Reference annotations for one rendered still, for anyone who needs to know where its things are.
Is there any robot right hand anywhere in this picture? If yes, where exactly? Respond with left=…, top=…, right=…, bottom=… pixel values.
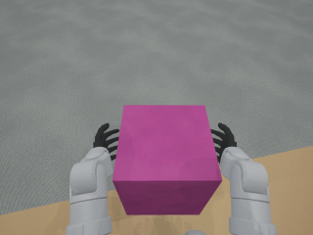
left=210, top=122, right=237, bottom=163

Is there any carton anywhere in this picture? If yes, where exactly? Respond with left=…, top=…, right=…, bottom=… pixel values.
left=112, top=105, right=223, bottom=215

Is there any left robot forearm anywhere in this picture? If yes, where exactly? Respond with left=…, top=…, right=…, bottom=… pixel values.
left=66, top=147, right=113, bottom=235

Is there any robot left hand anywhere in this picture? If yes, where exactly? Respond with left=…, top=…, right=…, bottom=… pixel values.
left=93, top=123, right=119, bottom=161

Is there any right robot forearm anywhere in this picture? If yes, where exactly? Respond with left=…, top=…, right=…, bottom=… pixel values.
left=220, top=146, right=277, bottom=235

